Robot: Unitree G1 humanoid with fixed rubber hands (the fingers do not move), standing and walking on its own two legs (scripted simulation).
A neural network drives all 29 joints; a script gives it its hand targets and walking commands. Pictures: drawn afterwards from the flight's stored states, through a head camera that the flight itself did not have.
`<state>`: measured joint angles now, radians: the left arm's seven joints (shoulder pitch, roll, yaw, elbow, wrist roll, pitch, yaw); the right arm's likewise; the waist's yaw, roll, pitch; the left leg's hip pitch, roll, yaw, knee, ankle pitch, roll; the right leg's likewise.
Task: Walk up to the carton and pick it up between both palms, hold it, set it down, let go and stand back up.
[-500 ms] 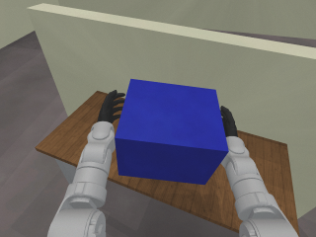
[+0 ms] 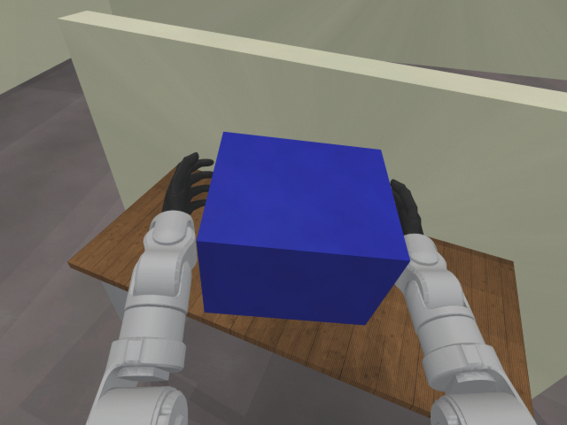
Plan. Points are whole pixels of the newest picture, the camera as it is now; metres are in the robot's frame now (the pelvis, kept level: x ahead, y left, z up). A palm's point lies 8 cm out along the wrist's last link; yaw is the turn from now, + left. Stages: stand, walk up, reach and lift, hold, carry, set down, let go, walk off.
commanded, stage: reach and lift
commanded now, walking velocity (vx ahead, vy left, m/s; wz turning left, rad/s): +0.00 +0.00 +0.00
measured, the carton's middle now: (294, 229) +0.36 -0.01 +0.13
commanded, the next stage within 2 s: hold in 0.74 s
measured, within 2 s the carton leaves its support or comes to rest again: neither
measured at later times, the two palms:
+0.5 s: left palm (170, 204) +0.36 +0.15 +0.17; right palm (404, 225) +0.35 -0.17 +0.14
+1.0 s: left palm (157, 199) +0.34 +0.16 +0.20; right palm (402, 218) +0.35 -0.16 +0.16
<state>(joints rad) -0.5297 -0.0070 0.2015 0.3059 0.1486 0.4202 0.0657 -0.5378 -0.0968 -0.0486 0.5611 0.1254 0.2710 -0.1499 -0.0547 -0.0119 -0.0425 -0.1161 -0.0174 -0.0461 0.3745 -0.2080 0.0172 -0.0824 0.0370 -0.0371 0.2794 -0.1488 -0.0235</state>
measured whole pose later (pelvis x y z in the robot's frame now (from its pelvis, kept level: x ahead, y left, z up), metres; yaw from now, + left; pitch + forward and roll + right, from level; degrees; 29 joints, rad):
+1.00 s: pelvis -0.01 +0.00 +0.00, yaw +0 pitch -6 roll -1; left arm -0.55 0.00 0.24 0.15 0.18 0.61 0.04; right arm -0.59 -0.11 -0.01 0.49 0.20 0.39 -0.17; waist -0.05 -0.02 -0.03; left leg -0.06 -0.02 -0.05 0.36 -0.20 0.02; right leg -0.02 0.04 -0.04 0.27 -0.14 -0.02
